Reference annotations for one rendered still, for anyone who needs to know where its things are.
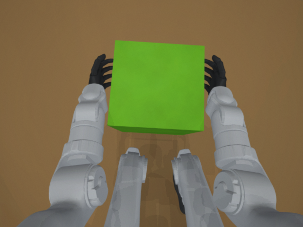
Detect left robot forearm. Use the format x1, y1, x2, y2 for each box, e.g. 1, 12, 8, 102
49, 83, 108, 200

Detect robot left upper arm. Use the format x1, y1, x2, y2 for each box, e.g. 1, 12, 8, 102
17, 163, 108, 227

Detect right robot forearm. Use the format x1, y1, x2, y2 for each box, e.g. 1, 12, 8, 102
205, 86, 269, 179

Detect left robot hand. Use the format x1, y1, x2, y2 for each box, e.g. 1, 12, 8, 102
89, 54, 114, 89

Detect right robot hand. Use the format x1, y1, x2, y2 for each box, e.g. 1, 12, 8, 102
204, 55, 227, 94

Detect carton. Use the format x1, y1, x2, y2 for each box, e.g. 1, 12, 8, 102
107, 40, 205, 135

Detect left robot thigh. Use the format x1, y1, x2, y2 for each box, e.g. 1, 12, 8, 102
104, 151, 148, 227

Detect left robot shin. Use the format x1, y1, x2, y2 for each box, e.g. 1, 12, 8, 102
118, 147, 140, 168

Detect robot right upper arm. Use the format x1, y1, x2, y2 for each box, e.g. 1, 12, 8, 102
213, 168, 303, 227

